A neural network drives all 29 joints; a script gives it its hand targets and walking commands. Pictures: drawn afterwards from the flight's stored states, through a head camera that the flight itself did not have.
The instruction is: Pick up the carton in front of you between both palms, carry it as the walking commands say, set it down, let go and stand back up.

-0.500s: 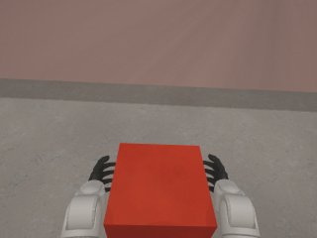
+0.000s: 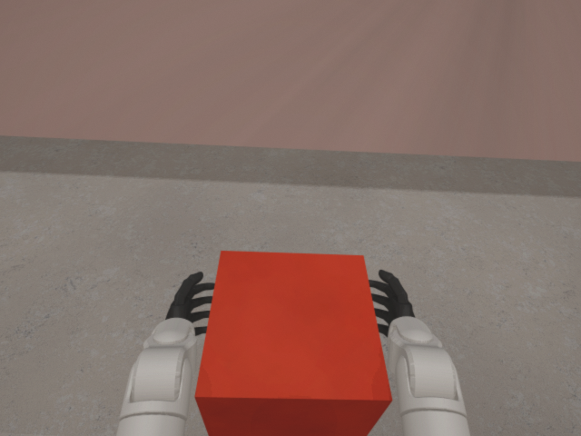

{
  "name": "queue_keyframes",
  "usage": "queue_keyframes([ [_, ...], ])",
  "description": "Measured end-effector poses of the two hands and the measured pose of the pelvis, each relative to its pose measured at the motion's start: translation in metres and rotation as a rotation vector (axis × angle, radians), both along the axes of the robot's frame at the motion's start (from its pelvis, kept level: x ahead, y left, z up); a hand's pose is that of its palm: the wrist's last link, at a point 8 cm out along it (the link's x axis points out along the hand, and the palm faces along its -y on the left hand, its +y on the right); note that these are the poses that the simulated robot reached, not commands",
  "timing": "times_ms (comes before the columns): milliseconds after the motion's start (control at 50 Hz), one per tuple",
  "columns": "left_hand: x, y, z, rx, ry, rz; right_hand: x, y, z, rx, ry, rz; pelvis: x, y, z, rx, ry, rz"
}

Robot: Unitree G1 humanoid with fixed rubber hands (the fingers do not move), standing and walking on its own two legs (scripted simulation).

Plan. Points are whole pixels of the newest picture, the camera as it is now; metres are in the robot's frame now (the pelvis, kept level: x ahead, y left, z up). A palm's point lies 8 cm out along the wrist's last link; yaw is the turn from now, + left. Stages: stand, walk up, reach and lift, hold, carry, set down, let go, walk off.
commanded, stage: carry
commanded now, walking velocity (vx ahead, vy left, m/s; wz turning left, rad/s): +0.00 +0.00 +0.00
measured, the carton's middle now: (288, 357) +0.27 +0.00 -0.04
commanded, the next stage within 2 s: hold in 0.22 s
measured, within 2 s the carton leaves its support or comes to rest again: neither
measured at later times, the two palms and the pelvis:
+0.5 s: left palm (160, 352) +0.24 +0.17 +0.04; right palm (388, 331) +0.27 -0.13 +0.04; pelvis -0.02 +0.00 +0.01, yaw +4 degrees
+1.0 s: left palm (177, 353) +0.24 +0.14 +0.04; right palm (411, 343) +0.25 -0.16 +0.05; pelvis -0.07 -0.02 -0.01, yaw +1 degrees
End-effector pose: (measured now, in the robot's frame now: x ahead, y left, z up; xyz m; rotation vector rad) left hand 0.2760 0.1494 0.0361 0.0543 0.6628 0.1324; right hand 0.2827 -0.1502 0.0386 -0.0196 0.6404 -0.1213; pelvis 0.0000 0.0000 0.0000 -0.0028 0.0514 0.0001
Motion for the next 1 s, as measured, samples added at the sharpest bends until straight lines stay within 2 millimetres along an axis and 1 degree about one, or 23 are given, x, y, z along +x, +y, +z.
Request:
queue_keyframes([
  [120,0.001,0.002,-0.003,-0.005,0.006,0.000,0.002,0.002,0.000,-0.008,0.006,0.003,0.000,0.002,0.000,0.001,0.002,-0.001],
  [260,0.000,0.003,-0.001,-0.006,-0.003,0.001,0.001,0.004,0.002,-0.007,-0.003,0.004,-0.001,0.003,0.000,0.000,-0.001,0.001],
  [320,-0.006,0.004,0.000,-0.006,-0.002,-0.003,-0.005,0.004,0.003,-0.016,-0.002,0.008,-0.002,0.003,0.003,0.000,-0.068,0.019],
  [400,-0.020,0.007,-0.001,-0.002,0.012,0.014,-0.013,0.007,0.002,-0.026,0.012,0.036,-0.005,0.001,0.007,0.008,-0.119,0.055],
  [520,-0.040,0.018,0.001,-0.008,0.002,0.082,-0.013,0.020,0.006,-0.020,0.001,0.096,-0.019,-0.004,0.006,0.011,-0.166,0.076],
  [580,-0.048,0.020,0.005,-0.010,-0.010,0.102,-0.015,0.023,0.009,-0.017,-0.010,0.113,-0.026,-0.007,0.005,0.011,-0.187,0.084],
  [640,-0.053,0.017,0.008,-0.007,-0.017,0.101,-0.021,0.020,0.012,-0.014,-0.017,0.113,-0.034,-0.010,0.004,0.011,-0.206,0.090],
  [800,-0.061,0.003,0.012,-0.003,-0.008,0.068,-0.042,0.004,0.010,-0.007,-0.007,0.078,-0.051,-0.018,0.002,0.012,-0.240,0.082],
  [860,-0.062,0.000,0.014,-0.007,-0.018,0.061,-0.046,0.001,0.012,-0.001,-0.018,0.067,-0.057,-0.019,0.001,0.010,-0.250,0.059],
  [900,-0.060,-0.001,0.013,-0.024,-0.017,0.063,-0.045,0.000,0.012,0.008,-0.016,0.055,-0.061,-0.019,-0.001,0.008,-0.260,0.036],
  [940,-0.054,-0.002,0.009,-0.067,-0.008,0.074,-0.042,-0.002,0.011,0.018,-0.005,0.032,-0.065,-0.020,-0.003,0.008,-0.270,0.021],
  [1000,-0.040,-0.006,0.006,-0.108,0.003,0.071,-0.033,-0.005,0.011,0.023,0.006,0.004,-0.072,-0.021,-0.006,0.007,-0.279,0.014],
])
